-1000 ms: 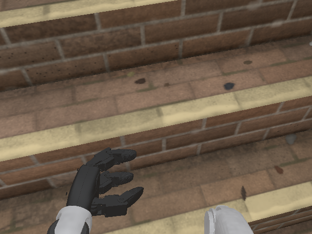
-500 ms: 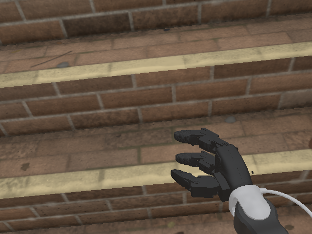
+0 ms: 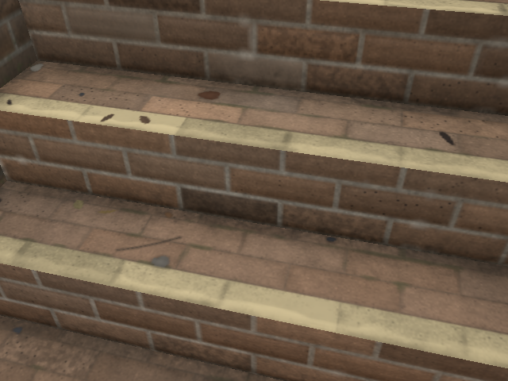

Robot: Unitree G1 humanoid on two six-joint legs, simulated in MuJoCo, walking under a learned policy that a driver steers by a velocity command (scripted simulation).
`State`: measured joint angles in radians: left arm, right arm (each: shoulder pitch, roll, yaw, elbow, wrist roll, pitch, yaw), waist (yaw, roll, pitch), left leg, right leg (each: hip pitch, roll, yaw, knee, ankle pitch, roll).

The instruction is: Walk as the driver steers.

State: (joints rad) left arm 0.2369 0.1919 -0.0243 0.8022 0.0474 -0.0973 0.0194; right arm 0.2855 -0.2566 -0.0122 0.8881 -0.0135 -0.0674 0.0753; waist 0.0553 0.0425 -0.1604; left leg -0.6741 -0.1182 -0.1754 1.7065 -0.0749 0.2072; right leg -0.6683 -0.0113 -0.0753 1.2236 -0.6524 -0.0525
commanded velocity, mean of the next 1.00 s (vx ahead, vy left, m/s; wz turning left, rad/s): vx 1.00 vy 0.00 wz -0.39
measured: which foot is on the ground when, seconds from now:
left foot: up 0.00-0.40, down 0.42-0.80, up 0.82-1.00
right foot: down 0.00-0.42, up 0.44-0.78, down 0.80-1.00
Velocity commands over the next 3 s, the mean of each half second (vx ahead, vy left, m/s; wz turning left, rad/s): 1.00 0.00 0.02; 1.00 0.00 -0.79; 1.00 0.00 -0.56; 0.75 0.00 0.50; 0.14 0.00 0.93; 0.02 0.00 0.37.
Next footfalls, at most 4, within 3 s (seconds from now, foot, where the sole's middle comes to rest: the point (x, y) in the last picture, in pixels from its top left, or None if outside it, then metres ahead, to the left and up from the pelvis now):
0.42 left None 0.41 0.23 -0.47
0.80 right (267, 290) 0.58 0.04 -0.26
1.22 left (258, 110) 0.90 0.08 -0.06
1.72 right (455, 143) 0.79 -0.31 -0.06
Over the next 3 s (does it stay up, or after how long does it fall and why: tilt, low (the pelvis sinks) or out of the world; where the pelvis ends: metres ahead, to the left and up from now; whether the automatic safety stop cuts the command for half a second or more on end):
stays up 0.98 -0.16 0.91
